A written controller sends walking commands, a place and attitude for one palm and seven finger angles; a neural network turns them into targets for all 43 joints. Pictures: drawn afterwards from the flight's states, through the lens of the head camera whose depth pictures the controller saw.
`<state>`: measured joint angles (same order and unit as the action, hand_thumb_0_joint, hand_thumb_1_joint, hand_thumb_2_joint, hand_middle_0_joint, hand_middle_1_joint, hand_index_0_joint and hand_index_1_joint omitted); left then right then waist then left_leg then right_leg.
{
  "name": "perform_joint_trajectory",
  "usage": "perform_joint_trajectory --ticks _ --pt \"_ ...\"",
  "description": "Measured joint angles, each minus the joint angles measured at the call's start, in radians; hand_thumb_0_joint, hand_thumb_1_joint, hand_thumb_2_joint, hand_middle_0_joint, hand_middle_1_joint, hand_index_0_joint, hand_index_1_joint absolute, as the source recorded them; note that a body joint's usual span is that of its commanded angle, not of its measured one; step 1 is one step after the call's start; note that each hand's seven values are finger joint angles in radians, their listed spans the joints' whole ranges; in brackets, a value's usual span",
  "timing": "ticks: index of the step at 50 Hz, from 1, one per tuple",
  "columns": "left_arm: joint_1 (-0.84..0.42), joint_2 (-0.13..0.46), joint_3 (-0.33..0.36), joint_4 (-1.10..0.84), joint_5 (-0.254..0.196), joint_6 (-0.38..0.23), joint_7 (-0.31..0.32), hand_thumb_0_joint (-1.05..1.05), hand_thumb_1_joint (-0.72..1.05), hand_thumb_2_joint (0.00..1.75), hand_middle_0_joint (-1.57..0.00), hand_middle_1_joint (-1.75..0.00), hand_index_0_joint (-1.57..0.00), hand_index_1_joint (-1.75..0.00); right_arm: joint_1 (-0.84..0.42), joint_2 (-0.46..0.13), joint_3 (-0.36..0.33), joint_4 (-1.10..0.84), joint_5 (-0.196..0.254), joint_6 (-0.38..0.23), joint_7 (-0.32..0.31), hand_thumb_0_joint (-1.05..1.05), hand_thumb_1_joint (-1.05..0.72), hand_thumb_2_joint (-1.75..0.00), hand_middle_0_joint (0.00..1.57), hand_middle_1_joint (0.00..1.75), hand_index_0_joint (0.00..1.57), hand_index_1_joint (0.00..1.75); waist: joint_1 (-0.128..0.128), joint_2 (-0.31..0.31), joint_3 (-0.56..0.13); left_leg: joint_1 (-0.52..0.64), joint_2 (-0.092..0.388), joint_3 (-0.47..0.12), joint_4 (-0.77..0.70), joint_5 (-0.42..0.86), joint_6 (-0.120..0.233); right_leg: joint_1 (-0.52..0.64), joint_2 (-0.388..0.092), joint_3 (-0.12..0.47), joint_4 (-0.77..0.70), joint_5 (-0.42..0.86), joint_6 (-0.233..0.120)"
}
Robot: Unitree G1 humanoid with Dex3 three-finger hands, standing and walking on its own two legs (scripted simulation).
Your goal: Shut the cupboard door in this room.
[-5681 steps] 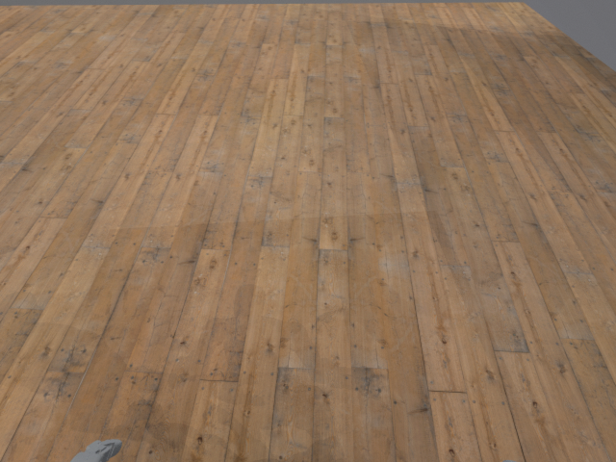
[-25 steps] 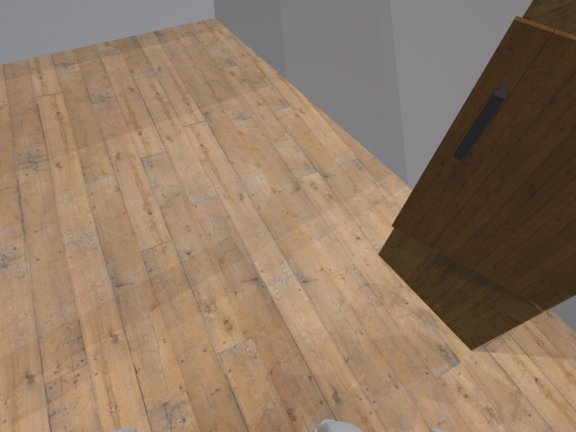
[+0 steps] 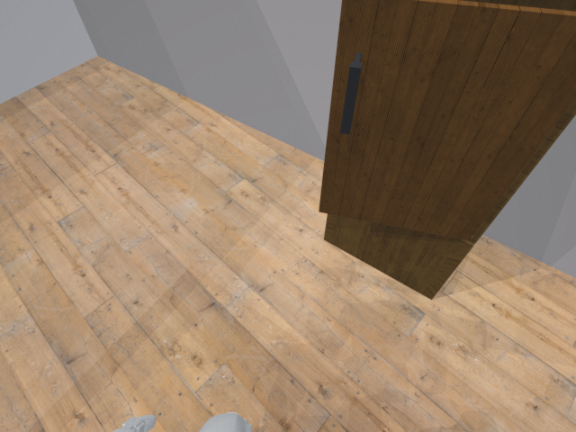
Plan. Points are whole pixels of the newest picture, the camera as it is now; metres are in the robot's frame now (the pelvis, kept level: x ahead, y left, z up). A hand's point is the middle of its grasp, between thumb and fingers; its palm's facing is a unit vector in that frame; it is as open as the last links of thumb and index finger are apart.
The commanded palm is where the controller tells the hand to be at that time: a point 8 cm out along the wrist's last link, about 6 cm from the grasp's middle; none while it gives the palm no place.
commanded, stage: turn to face it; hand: left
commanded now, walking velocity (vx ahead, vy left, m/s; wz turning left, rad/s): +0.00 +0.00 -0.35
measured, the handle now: (351, 95) +0.70 -0.10 +0.07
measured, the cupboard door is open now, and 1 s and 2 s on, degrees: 21 21 21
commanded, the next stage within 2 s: take the last steps up to it in 0.28 s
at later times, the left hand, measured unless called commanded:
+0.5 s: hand out of the picture +0.13 +0.18 -0.16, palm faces -0.17 -0.96 -0.23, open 7.4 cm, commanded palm none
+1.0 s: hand (225, 362) +0.25 +0.13 -0.17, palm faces -0.29 -0.94 -0.15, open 7.4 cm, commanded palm none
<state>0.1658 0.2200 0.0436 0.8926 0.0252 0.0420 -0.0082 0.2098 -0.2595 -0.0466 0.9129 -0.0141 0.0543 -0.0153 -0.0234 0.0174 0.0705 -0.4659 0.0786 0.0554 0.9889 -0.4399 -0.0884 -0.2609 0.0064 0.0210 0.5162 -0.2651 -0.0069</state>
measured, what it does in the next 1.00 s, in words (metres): walks ahead, turning right: left foot, then right foot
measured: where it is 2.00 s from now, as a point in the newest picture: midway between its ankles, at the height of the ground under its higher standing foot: outside the picture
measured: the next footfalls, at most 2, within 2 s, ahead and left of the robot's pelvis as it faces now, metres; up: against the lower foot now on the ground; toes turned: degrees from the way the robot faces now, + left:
left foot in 0.12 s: +0.08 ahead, +0.13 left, +0.00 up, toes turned +0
right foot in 0.48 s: +0.02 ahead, -0.12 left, +0.00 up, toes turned -13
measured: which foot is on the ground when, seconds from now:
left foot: up 0.00-0.10, down 0.12-0.48, up 0.50-0.76, down 0.78-1.00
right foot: down 0.00-0.14, up 0.16-0.46, down 0.48-0.78, up 0.80-1.00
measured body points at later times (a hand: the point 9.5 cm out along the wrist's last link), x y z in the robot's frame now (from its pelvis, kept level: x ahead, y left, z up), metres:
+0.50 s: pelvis +0.02 +0.00 -0.01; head +0.05 -0.01 +0.44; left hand +0.14 +0.23 -0.15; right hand -0.01 -0.24 -0.16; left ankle +0.04 +0.13 -0.73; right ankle -0.02 -0.11 -0.74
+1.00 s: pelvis +0.14 -0.04 +0.01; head +0.18 -0.03 +0.46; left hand +0.27 +0.18 -0.15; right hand +0.06 -0.28 -0.13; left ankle +0.14 +0.08 -0.74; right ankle +0.10 -0.19 -0.66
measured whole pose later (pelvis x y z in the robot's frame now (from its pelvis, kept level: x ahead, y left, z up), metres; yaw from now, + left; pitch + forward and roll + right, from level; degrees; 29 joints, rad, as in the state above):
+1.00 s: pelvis +0.14 -0.04 +0.01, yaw -18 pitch +1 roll -1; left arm 0.20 0.24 0.08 1.01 0.03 0.04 -0.05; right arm 0.33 -0.17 -0.01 1.01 -0.04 -0.05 -0.04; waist -0.02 -0.04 0.05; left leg -0.16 0.12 0.18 0.43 -0.27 -0.02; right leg -0.54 -0.04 -0.02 1.06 -0.27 0.01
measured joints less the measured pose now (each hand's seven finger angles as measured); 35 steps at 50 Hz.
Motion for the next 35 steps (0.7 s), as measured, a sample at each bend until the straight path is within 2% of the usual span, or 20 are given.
perform_joint_trajectory --ticks 3,6,7,9,12,14,19,22,24,25,27,30,32,35 --pt "0.011 0.001 0.002 0.009 0.003 0.007 -0.004 0.01 0.91 0.89 -0.2 -0.3 -0.2 -0.3 -0.006 0.013 0.005 -0.015 0.002 -0.01 0.002 0.01 -0.91 -0.9 0.2 0.3 0.2 0.3 0.009 -0.02 -0.01 0.041 -0.015 -0.004 -0.149 0.027 0.006 -0.001 0.005 0.026 -0.002 0.001 0.008" --pt "0.023 0.004 0.007 0.015 -0.002 0.013 -0.005 0.01 0.9 0.89 -0.2 -0.3 -0.2 -0.3 -0.001 0.021 0.015 -0.025 0.002 -0.029 0.001 0.01 -0.91 -0.9 0.2 0.3 0.2 0.3 0.015 -0.03 -0.022 0.13 -0.027 -0.011 -0.371 0.124 0.021 -0.023 0.02 0.051 0.038 -0.021 0.026" --pt "0.024 0.009 0.01 0.017 -0.006 0.018 -0.005 0.01 0.9 0.89 -0.2 -0.3 -0.2 -0.3 0.001 0.027 0.018 -0.025 -0.002 -0.038 -0.002 0.01 -0.91 -0.9 0.2 0.3 0.2 0.3 0.014 -0.039 -0.026 0.134 -0.031 -0.007 -0.393 0.148 0.061 -0.041 0.022 0.058 0.071 -0.046 0.022" --pt "0.022 0.021 0.018 0.023 -0.008 0.027 -0.006 0.01 0.91 0.89 -0.2 -0.3 -0.2 -0.3 0.006 0.045 0.03 -0.023 -0.011 -0.047 -0.005 0.01 -0.91 -0.9 0.2 0.3 0.2 0.3 0.016 -0.06 -0.022 0.133 -0.03 0.013 -0.376 0.145 0.099 -0.093 0.025 0.055 0.216 -0.176 0.019" --pt "0.015 0.03 0.027 0.036 -0.004 0.031 -0.012 0.01 0.91 0.89 -0.2 -0.3 -0.2 -0.3 0.026 0.064 0.043 -0.016 -0.019 -0.052 -0.013 0.01 -0.91 -0.9 0.2 0.3 0.2 0.3 0.015 -0.062 -0.016 0.166 -0.016 0.03 -0.424 0.158 0.105 -0.162 0.024 0.016 0.447 -0.224 0.027" --pt "0.013 0.03 0.03 0.038 -0.006 0.03 -0.015 0.01 0.91 0.89 -0.2 -0.3 -0.2 -0.3 0.037 0.072 0.047 -0.004 -0.02 -0.05 -0.016 0.01 -0.91 -0.9 0.2 0.3 0.21 0.3 0.019 -0.056 -0.013 0.192 -0.006 0.041 -0.466 0.178 0.102 -0.171 0.012 -0.008 0.489 -0.213 0.035" --pt "0.007 0.018 0.025 0.044 -0.007 0.03 -0.015 0.01 0.91 0.89 -0.2 -0.3 -0.2 -0.3 0.052 0.077 0.039 0.031 -0.019 -0.044 -0.014 0.01 -0.91 -0.9 0.2 0.3 0.21 0.3 0.012 -0.026 -0.008 0.22 0.019 0.067 -0.504 0.191 0.09 -0.105 -0.009 -0.051 0.331 -0.203 0.036" --pt "0.007 0.007 0.019 0.05 -0.007 0.021 -0.015 0.01 0.91 0.89 -0.2 -0.3 -0.2 -0.3 0.063 0.072 0.03 0.051 -0.015 -0.038 -0.011 0.01 -0.91 -0.9 0.2 0.3 0.21 0.3 0.004 -0.009 -0.012 0.214 0.031 0.08 -0.472 0.17 0.075 -0.022 -0.008 -0.069 0.146 -0.12 0.025" --pt "0.023 0.007 0.017 0.048 -0.003 0.009 -0.019 0.01 0.91 0.89 -0.2 -0.3 -0.2 -0.3 0.08 0.068 0.023 0.063 -0.01 -0.031 -0.007 0.01 -0.91 -0.9 0.2 0.3 0.21 0.3 0.007 -0.014 -0.031 0.196 0.033 0.098 -0.416 0.133 0.061 0.042 -0.012 -0.059 -0.005 -0.07 -0.001" --pt "0.024 -0.003 0.016 0.058 0.0 0.003 -0.018 0.01 0.91 0.89 -0.2 -0.3 -0.2 -0.3 0.08 0.059 0.016 0.074 -0.008 -0.024 -0.005 0.01 -0.91 -0.9 0.2 0.3 0.21 0.3 0.005 0.003 -0.032 0.177 0.04 0.084 -0.358 0.058 0.056 0.043 -0.001 -0.061 -0.002 -0.056 -0.011" --pt "0.038 -0.023 0.011 0.068 0.001 -0.008 -0.015 0.0 0.91 0.89 -0.2 -0.3 -0.2 -0.3 0.08 0.043 0.008 0.095 -0.009 -0.006 -0.002 0.01 -0.91 -0.9 0.2 0.3 0.21 0.3 0.004 0.025 -0.039 0.112 0.023 0.032 -0.183 -0.044 0.054 0.057 0.011 -0.068 -0.005 -0.055 -0.024" --pt "0.076 -0.038 0.008 0.08 0.0 -0.026 -0.008 0.0 0.91 0.89 -0.2 -0.3 -0.2 -0.3 0.07 0.033 -0.002 0.105 -0.013 -0.006 0.007 0.01 -0.91 -0.9 0.2 0.3 0.2 0.3 0.007 0.021 -0.046 0.024 0.0 0.014 -0.005 -0.017 0.047 0.101 0.015 -0.061 -0.071 -0.036 -0.035" --pt "0.098 -0.041 0.006 0.095 0.001 -0.034 -0.005 0.0 0.91 0.89 -0.2 -0.3 -0.2 -0.3 0.062 0.032 -0.006 0.095 -0.015 -0.016 0.013 0.01 -0.91 -0.9 0.2 0.3 0.2 0.3 0.004 0.01 -0.048 -0.004 0.001 0.024 -0.004 0.021 0.04 0.125 0.017 -0.057 -0.109 -0.026 -0.034" --pt "0.12 -0.038 0.005 0.121 0.004 -0.039 -0.008 0.0 0.91 0.89 -0.2 -0.3 -0.2 -0.3 0.047 0.037 -0.008 0.077 -0.016 -0.032 0.015 0.01 -0.91 -0.9 0.2 0.3 0.2 0.3 0.007 -0.01 -0.047 0.001 0.003 0.035 -0.115 0.049 0.037 0.149 0.023 -0.051 -0.131 -0.033 -0.032"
